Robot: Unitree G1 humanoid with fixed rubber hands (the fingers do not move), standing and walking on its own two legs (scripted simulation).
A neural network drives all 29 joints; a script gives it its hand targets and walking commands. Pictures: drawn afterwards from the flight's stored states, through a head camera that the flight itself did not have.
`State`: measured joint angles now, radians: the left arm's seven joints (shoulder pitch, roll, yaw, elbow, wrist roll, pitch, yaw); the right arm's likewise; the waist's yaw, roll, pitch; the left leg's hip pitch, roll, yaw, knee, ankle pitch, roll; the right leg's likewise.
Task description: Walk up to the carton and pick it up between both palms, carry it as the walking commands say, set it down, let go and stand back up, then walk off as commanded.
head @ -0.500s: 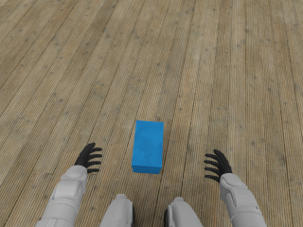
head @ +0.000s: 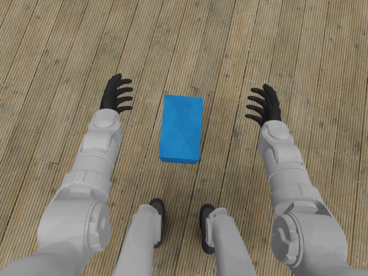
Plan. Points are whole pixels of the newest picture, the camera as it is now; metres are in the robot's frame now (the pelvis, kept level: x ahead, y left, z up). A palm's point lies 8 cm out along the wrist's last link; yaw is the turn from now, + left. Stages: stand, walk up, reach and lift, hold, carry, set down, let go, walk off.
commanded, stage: reach and lift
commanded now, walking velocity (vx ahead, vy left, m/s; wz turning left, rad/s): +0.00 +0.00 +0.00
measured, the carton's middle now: (180, 132) +0.51 +0.01 -0.56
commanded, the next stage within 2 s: none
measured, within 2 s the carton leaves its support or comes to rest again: neither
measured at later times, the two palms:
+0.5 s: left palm (119, 93) +0.51 +0.17 -0.15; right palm (255, 100) +0.50 -0.17 -0.15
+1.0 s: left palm (132, 112) +0.51 +0.16 -0.31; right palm (236, 117) +0.50 -0.16 -0.30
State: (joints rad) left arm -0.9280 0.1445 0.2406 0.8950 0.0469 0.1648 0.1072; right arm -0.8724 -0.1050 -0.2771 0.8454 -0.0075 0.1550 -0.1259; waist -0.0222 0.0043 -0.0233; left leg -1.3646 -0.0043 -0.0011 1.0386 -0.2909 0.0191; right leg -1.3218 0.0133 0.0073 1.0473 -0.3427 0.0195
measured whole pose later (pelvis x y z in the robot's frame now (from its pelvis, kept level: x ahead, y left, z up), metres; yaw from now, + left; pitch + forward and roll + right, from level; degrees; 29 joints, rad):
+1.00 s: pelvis -0.02 +0.00 -0.17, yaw -2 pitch +49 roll -3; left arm -1.25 0.23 0.23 0.95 0.00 0.12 0.11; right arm -1.19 -0.16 -0.31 0.87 0.00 0.11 -0.15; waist 0.00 0.00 -0.01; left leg -2.08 -0.07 -0.06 1.71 -0.48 -0.01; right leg -2.03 0.07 0.04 1.72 -0.55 0.06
